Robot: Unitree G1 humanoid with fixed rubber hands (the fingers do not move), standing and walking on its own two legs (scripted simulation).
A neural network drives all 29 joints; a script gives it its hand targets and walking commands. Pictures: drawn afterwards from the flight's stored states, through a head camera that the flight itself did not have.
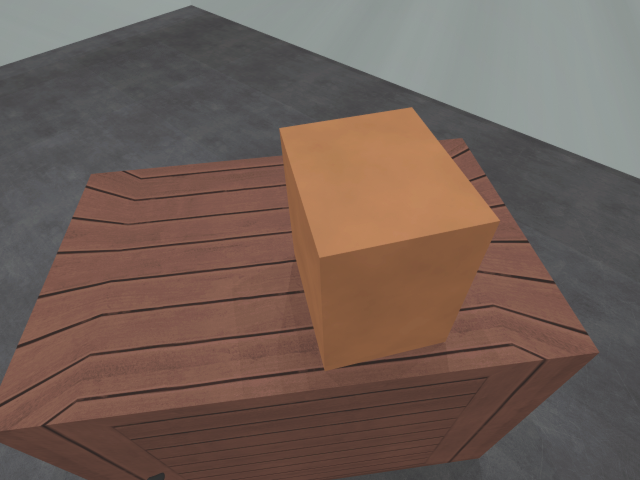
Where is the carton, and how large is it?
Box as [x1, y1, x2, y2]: [279, 107, 499, 370]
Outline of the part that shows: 411,107 279,128 294,253 325,370 444,341 499,222 498,218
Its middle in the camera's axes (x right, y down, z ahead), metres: +0.07 +0.00 +0.58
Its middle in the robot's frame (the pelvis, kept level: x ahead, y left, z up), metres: +0.45 -0.05 +0.04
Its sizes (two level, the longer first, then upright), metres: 0.241 0.197 0.273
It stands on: a pedestal, 0.67 m high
